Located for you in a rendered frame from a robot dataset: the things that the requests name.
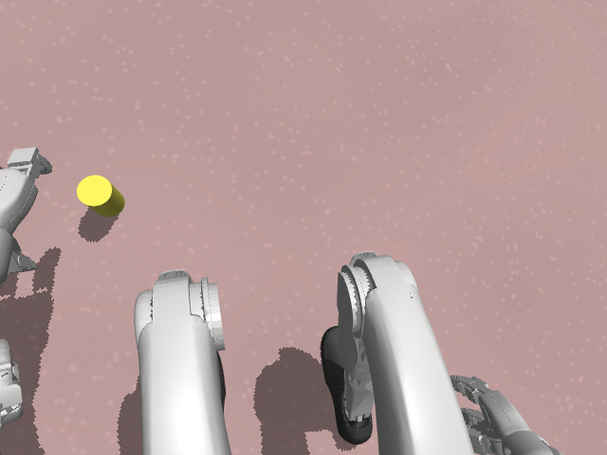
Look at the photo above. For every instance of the right robot arm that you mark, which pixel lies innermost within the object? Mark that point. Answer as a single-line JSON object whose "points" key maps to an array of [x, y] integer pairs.
{"points": [[525, 442]]}

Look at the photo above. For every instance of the right robot hand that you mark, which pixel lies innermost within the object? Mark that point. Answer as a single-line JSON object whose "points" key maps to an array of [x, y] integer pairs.
{"points": [[499, 418]]}

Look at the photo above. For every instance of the left robot arm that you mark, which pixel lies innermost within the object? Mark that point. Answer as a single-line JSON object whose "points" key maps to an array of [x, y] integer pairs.
{"points": [[11, 405]]}

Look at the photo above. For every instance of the right robot foot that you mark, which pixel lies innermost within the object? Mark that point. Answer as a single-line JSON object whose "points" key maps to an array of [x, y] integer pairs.
{"points": [[350, 431]]}

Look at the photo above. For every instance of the tin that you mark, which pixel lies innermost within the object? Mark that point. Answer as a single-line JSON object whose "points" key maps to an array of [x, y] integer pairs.
{"points": [[100, 195]]}

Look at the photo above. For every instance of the left robot hand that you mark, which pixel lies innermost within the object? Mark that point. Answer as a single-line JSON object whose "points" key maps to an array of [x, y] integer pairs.
{"points": [[17, 195]]}

